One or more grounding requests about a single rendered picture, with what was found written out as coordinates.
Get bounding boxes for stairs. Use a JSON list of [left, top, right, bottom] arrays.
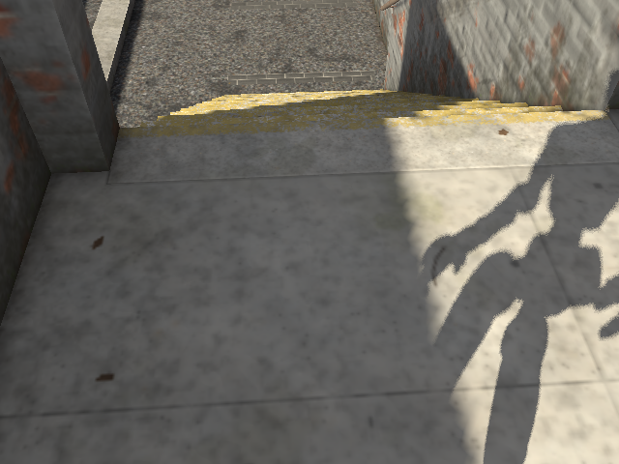
[[140, 89, 563, 127]]

